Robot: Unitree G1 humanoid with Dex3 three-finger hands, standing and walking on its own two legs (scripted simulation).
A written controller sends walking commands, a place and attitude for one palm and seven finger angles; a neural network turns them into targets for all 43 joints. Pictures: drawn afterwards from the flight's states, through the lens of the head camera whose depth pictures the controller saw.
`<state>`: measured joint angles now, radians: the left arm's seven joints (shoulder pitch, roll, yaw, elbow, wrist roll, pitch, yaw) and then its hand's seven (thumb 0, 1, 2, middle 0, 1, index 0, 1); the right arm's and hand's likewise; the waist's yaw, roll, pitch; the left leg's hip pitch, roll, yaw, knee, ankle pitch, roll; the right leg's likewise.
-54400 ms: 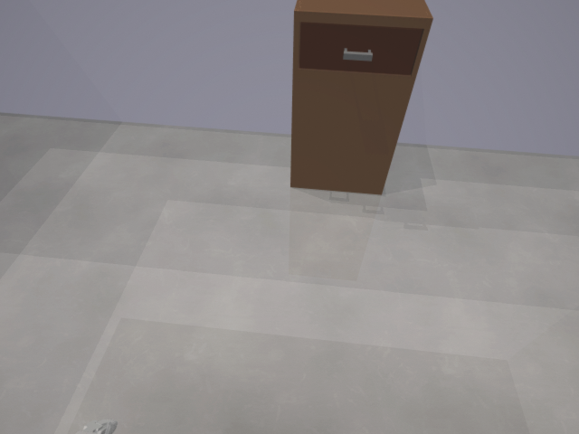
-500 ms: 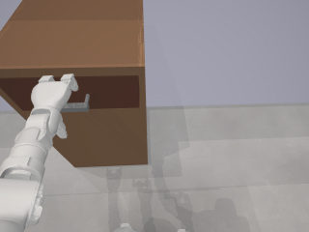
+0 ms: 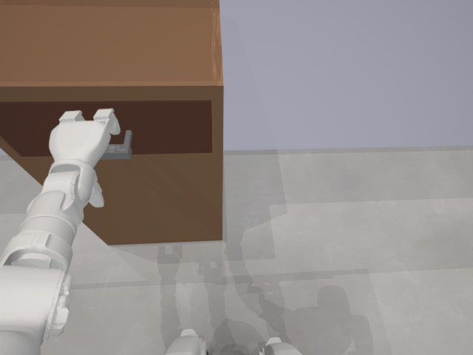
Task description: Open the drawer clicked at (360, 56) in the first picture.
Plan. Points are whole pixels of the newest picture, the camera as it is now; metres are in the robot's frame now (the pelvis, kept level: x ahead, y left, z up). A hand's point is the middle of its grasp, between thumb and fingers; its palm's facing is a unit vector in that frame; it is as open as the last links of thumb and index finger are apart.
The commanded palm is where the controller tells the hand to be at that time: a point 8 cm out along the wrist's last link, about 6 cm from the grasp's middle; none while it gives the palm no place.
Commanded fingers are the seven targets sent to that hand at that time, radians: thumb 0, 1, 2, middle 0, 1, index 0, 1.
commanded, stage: lower the fingers behind the handle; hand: left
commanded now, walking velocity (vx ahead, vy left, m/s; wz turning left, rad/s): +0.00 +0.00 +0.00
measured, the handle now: (105, 143) +0.51 +0.25 -0.01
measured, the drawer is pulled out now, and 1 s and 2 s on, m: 0.00 0.00 0.00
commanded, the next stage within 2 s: lift the fingers back up to retry in 1.12 s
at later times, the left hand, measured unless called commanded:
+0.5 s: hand (98, 161) +0.46 +0.25 +0.00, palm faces -0.04 -0.01 -1.00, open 13.8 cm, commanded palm +0.45 +0.24 +0.04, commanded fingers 0.00 -0.50 0.30 -0.30 -1.20 -0.30 -1.20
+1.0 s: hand (99, 162) +0.46 +0.25 +0.00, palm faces -0.04 +0.02 -1.00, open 13.8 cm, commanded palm +0.45 +0.24 +0.02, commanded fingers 0.00 -0.50 0.30 -0.30 -1.20 -0.30 -1.20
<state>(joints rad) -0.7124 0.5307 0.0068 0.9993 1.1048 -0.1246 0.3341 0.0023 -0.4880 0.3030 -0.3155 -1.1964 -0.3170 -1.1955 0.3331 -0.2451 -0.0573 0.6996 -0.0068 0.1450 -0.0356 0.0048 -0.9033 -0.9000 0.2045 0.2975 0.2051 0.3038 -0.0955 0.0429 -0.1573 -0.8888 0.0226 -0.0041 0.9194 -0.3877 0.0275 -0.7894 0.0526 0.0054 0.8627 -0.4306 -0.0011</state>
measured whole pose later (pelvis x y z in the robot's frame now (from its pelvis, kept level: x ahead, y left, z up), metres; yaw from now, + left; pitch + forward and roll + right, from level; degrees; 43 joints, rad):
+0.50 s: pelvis -0.01 +0.00 -0.01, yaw +0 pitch +22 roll -3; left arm -0.77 0.53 -0.02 1.06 1.12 -0.09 0.38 0.00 -0.49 0.30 -0.27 -1.24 -0.32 -1.20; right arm 0.34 -0.25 -0.04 0.69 0.00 0.15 -0.04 0.00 -0.90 -0.90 0.21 0.30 0.21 0.30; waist -0.10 0.04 -0.17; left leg -0.96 0.02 0.00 0.98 -0.40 0.03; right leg -0.86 0.05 0.01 0.92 -0.44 0.00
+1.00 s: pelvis -0.03 +0.00 -0.03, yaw +0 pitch +23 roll -3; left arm -0.87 0.57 -0.05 1.09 1.11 -0.06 0.32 0.00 -0.49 0.30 -0.23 -1.29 -0.32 -1.22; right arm 0.34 -0.24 -0.01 0.66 0.01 0.13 -0.06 0.00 -0.90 -0.90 0.21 0.30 0.21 0.30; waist -0.12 0.04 -0.17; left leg -1.08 0.03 -0.01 1.07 -0.39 0.03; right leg -0.99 0.06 -0.01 1.03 -0.45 0.00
